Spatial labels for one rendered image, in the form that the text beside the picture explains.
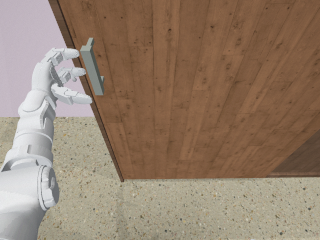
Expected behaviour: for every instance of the wardrobe door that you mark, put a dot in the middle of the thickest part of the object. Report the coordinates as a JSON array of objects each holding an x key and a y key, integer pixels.
[
  {"x": 202, "y": 89},
  {"x": 304, "y": 159}
]

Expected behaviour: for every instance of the robot left hand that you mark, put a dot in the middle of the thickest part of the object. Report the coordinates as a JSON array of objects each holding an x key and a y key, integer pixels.
[{"x": 45, "y": 77}]

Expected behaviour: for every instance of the handle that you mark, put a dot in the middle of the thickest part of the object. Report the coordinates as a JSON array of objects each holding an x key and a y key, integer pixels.
[{"x": 90, "y": 62}]

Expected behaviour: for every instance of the left robot upper arm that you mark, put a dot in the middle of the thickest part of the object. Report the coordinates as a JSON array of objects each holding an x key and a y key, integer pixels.
[{"x": 25, "y": 196}]

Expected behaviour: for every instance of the left robot forearm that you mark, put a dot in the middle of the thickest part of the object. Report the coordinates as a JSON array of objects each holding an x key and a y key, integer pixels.
[{"x": 33, "y": 140}]

